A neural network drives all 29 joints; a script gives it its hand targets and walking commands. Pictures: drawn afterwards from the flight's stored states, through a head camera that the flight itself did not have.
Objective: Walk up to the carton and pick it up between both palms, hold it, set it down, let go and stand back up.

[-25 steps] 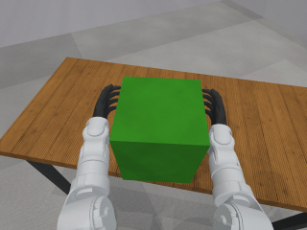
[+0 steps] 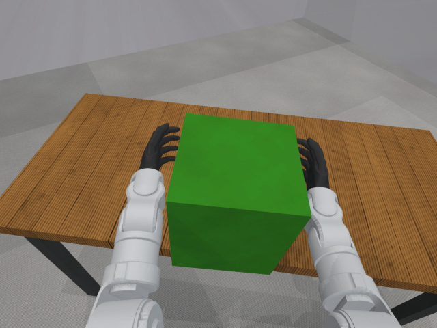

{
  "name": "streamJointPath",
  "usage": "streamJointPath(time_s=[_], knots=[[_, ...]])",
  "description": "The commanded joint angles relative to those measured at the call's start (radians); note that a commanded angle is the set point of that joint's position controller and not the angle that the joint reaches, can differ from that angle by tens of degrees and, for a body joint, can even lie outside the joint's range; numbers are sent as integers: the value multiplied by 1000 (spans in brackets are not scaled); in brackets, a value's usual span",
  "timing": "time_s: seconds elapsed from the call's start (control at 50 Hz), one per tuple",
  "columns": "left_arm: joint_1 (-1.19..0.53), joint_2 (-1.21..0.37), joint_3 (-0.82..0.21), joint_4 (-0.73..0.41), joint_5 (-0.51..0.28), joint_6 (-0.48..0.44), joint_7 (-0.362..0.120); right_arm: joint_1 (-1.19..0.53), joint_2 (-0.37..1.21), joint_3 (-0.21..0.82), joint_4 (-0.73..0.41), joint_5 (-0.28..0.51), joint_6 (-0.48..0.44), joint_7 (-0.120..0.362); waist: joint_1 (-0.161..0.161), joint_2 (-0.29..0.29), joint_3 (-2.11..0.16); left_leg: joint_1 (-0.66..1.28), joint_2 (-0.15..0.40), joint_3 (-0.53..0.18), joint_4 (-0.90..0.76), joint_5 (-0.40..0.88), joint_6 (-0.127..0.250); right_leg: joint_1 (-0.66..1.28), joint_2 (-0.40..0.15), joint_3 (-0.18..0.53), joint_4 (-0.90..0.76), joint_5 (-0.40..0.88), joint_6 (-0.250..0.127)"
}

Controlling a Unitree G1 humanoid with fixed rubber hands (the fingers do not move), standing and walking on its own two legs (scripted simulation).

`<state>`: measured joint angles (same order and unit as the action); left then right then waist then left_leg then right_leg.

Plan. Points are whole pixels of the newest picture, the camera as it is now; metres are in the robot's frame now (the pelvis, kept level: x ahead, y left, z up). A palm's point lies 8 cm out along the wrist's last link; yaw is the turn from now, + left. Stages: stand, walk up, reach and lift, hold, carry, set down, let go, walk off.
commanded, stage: reach and lift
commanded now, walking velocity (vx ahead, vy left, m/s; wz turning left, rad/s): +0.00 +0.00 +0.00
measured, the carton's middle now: (230, 198) +0.36 -0.02 +0.02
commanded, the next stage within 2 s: none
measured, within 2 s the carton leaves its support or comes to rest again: neither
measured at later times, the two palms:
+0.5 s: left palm (145, 153) +0.37 +0.13 +0.15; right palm (321, 168) +0.35 -0.17 +0.13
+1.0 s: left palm (141, 129) +0.38 +0.13 +0.19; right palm (325, 151) +0.36 -0.17 +0.16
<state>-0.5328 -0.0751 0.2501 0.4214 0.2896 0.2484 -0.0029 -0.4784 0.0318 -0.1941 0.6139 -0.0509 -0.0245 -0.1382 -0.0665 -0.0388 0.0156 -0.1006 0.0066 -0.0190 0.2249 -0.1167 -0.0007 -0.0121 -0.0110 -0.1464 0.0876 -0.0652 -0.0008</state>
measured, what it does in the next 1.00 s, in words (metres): stands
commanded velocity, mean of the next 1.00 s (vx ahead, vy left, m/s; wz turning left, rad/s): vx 0.00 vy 0.00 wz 0.00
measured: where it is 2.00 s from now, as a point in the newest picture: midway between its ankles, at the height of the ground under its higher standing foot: outside the picture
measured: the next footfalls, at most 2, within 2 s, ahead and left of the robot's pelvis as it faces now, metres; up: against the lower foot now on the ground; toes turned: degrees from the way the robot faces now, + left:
none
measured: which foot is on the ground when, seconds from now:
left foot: down 0.00-1.00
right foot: down 0.00-1.00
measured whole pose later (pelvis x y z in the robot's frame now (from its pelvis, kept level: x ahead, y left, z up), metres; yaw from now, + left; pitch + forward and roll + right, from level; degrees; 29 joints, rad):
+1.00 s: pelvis -0.02 +0.00 +0.00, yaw +0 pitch -5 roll -1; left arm -0.71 -0.03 0.25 0.21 0.34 0.60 -0.03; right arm -0.66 0.00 -0.18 0.55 0.03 0.19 -0.14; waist -0.09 -0.06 0.07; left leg -0.04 0.01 -0.02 0.25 -0.12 0.00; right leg 0.04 -0.01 -0.14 0.13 -0.08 -0.01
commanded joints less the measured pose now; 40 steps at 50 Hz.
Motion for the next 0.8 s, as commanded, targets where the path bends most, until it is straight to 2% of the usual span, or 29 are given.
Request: streamJointPath(time_s=[0.0,0.08,0.14,0.3,0.4,0.56,0.72,0.74,0.78], knots=[[-475,-404,-329,-96,-56,-7,-121,-616,367,322,-192,3,-37,105,19,29,-367,57,-29,-11,-15,138,-23,197,38,35,92,243,25],[-494,-373,-288,-75,-49,27,-127,-631,342,266,-158,-9,-10,112,15,31,-327,55,-30,4,-21,61,-21,157,35,26,80,133,26],[-512,-358,-274,-70,-48,44,-131,-639,329,235,-142,-17,7,113,2,35,-318,59,-32,7,-16,50,-23,147,35,20,75,107,25],[-536,-369,-321,-134,-71,87,-137,-653,322,266,-189,14,42,92,-30,40,-362,75,-41,-5,16,153,-28,206,42,22,90,226,21],[-519,-371,-352,-210,-81,141,-138,-656,317,323,-260,63,72,73,-30,35,-367,78,-43,-9,27,205,-25,243,46,29,101,280,22],[-507,-356,-370,-325,-88,251,-134,-674,291,374,-360,137,144,43,-25,34,-344,105,-41,-3,30,221,-27,246,50,29,104,279,25],[-531,-342,-368,-394,-88,345,-134,-699,258,367,-400,179,216,26,-38,39,-326,140,-40,7,33,211,-36,218,55,20,94,237,25],[-553,-322,-357,-395,-81,339,-144,-716,236,357,-375,175,207,27,-24,51,-293,127,-54,30,16,161,-36,190,48,9,77,188,20],[-574,-314,-338,-360,-69,330,-152,-729,234,322,-351,155,193,32,-28,54,-263,118,-50,34,1,88,-36,156,45,-1,67,108,16]])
